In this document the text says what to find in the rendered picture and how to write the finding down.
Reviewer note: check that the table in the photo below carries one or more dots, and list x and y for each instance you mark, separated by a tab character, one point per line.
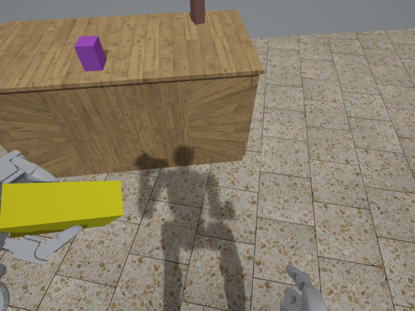
171	93

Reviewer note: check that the sponge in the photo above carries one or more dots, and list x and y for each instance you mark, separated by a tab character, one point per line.
40	208

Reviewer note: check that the robot left hand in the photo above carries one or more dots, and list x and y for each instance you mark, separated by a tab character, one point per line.
14	168

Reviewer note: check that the robot right hand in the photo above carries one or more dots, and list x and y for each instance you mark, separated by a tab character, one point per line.
311	298

